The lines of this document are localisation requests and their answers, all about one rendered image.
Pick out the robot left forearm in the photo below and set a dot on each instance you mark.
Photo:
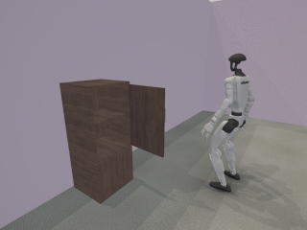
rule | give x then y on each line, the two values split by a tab
219	114

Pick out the robot right forearm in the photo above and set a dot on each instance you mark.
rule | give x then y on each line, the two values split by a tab
247	108

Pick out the right robot upper arm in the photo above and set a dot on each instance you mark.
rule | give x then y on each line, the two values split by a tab
251	95

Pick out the robot right shin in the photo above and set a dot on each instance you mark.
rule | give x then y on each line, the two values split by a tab
230	159

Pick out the robot right hand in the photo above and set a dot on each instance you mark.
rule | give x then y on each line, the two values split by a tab
243	127

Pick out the robot left hand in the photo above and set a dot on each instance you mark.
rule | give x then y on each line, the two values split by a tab
209	128

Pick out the cupboard door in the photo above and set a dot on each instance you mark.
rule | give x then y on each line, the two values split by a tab
147	118

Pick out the left robot foot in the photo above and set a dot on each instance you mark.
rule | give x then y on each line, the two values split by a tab
219	186

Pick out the left robot upper arm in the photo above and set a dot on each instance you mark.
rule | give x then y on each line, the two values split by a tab
229	89

